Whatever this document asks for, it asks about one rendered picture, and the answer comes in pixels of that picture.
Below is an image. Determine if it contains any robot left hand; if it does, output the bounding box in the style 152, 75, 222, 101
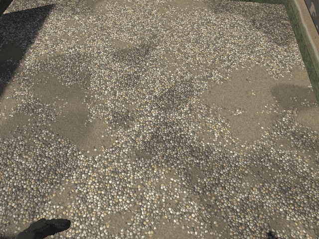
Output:
13, 218, 71, 239

